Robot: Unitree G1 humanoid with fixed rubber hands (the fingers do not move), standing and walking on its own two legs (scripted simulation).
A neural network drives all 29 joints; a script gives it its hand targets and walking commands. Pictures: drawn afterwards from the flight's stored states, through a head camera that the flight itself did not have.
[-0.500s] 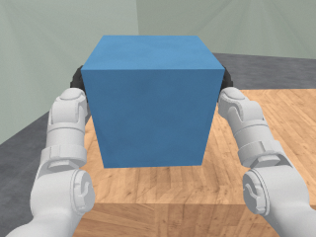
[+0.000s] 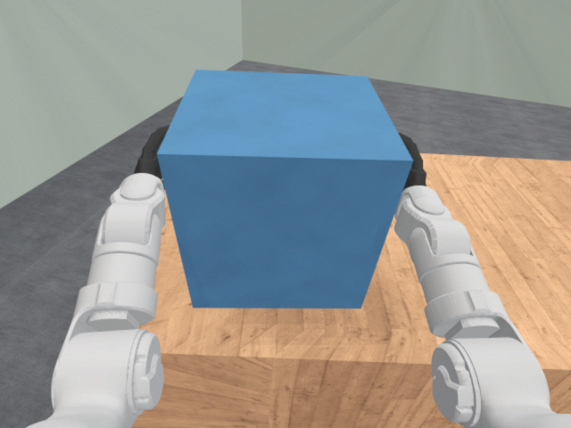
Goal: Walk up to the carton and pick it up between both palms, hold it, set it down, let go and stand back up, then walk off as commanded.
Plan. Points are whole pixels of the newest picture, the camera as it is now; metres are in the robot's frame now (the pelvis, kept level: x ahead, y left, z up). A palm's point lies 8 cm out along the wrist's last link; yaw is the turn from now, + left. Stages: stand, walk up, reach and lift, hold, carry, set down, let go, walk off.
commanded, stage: set down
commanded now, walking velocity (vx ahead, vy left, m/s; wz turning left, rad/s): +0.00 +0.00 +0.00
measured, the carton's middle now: (280, 191) +0.44 -0.02 +0.17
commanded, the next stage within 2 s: none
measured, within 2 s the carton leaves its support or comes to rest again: neither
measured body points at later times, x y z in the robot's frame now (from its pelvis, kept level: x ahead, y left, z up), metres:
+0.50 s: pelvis +0.01 +0.01 +0.00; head -0.03 +0.03 +0.45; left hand +0.45 +0.13 +0.19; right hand +0.37 -0.22 +0.18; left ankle +0.02 +0.11 -0.75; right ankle +0.00 -0.12 -0.75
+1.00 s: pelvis +0.02 +0.01 +0.00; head +0.00 +0.03 +0.45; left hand +0.47 +0.12 +0.16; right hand +0.37 -0.23 +0.15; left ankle +0.02 +0.11 -0.75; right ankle +0.00 -0.12 -0.75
